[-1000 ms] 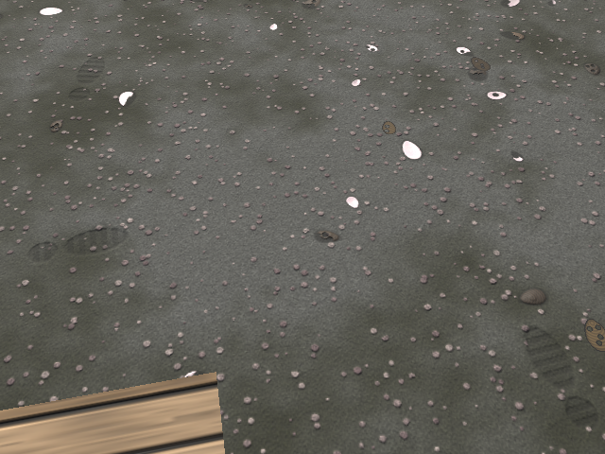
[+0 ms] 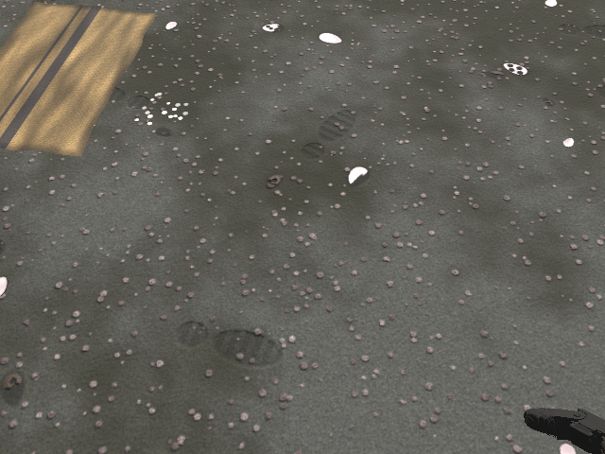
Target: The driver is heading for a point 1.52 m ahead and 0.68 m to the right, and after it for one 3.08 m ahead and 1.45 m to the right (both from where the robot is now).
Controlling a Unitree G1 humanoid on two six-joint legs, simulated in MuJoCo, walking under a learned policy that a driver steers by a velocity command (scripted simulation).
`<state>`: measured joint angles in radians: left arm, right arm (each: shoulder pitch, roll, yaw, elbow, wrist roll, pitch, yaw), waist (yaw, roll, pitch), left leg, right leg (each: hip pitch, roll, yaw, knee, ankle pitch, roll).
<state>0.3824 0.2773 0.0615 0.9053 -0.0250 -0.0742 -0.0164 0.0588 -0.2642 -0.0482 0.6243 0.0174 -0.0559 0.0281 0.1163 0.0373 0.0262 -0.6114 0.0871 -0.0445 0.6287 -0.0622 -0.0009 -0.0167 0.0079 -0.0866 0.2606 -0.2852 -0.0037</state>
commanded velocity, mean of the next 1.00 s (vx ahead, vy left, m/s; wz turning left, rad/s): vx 0.40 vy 0.00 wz -0.48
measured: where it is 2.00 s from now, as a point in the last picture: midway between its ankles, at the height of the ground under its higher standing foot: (455, 390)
